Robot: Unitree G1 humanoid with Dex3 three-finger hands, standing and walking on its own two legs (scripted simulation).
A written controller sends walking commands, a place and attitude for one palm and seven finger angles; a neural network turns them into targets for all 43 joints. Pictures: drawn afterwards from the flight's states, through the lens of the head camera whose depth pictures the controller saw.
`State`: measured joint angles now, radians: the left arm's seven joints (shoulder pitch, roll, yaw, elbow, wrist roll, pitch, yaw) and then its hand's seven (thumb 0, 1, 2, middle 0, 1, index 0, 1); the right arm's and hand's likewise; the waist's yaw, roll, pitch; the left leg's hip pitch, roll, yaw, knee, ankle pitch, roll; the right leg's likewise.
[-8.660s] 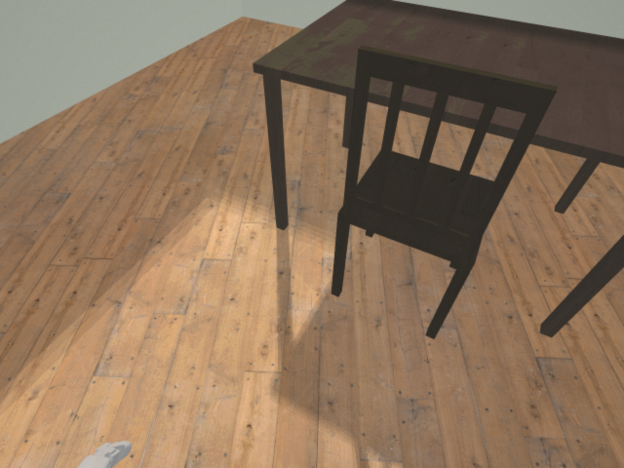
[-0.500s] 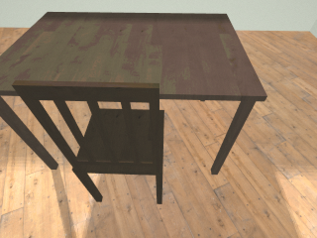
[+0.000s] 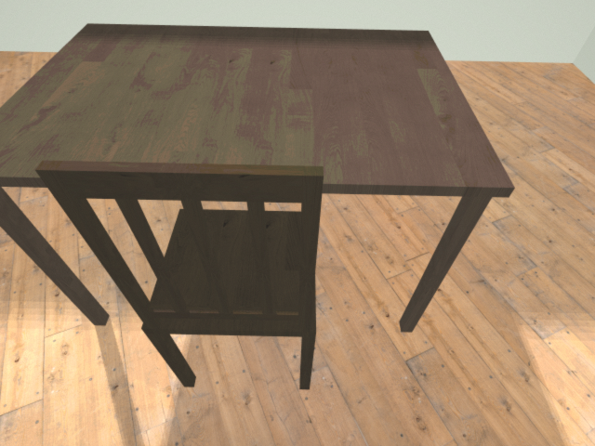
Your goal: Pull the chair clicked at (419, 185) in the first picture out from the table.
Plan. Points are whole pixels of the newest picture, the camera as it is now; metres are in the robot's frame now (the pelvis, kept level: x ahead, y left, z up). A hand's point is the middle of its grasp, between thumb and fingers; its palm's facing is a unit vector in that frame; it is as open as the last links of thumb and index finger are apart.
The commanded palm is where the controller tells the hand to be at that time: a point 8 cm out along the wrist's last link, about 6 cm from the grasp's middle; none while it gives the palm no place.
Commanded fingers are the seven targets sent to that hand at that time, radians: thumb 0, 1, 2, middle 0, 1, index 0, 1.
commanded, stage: look again from close up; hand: left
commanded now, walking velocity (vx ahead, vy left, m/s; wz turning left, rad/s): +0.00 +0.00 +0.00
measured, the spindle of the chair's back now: (210, 264) +0.42 +0.18 -0.07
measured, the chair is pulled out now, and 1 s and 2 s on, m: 0.00 0.00 0.00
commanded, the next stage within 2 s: raise the hand toward the chair's back in 0.36 s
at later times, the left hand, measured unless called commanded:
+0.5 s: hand out of the picture +0.00 +0.16 -0.17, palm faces +0.07 -0.98 -0.19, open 7.3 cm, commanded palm +0.08 +0.21 -0.07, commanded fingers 0.00 0.83 0.87 -0.19 -0.29 -0.19 -0.29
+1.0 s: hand out of the picture +0.10 +0.16 -0.07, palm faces +0.18 -0.98 -0.06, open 10.2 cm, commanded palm +0.10 +0.21 -0.06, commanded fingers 0.00 0.25 0.62 -0.13 -0.20 -0.13 -0.20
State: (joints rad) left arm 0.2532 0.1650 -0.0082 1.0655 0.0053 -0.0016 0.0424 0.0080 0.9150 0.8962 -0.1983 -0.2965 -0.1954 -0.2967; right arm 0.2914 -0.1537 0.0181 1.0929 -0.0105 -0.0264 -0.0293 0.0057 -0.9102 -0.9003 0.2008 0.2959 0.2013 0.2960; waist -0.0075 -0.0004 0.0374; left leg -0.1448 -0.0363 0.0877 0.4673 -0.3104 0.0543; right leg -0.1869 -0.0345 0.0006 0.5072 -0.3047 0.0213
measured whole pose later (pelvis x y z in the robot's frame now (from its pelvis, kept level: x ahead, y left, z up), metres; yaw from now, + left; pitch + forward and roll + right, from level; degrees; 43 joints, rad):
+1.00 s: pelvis -0.07 -0.06 -0.10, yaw +4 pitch +13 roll -1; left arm 0.48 0.22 0.18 0.12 -0.25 -0.55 -0.25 0.02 0.47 0.71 -0.16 -0.23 -0.16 -0.23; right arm 0.15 -0.27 -0.06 0.49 0.02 -0.25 -0.03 0.01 -0.90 -0.90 0.20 0.30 0.20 0.30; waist 0.03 -0.04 -0.12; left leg -0.90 0.03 -0.03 1.20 -0.52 -0.03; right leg -0.89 0.00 -0.13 1.18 -0.52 -0.08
